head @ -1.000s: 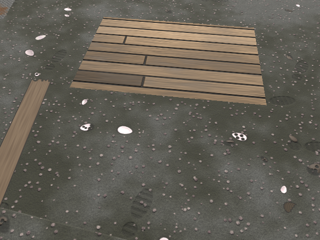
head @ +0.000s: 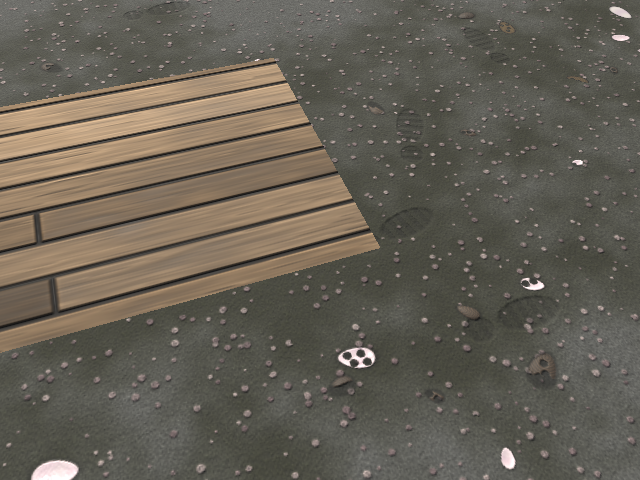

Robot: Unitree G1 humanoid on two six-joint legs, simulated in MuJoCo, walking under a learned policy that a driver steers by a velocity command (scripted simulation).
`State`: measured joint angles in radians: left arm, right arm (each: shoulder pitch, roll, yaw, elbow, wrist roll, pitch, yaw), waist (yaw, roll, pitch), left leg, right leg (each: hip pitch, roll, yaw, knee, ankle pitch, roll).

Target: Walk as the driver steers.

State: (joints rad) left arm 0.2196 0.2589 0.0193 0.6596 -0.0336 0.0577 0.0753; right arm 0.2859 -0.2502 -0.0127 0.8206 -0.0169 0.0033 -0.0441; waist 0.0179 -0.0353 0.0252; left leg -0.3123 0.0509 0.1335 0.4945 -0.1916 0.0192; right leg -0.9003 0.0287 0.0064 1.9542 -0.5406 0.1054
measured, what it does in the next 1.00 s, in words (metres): walks ahead: right foot, then left foot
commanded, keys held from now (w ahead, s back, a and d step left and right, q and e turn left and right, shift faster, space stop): e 0.08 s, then no key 0.86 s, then w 0.06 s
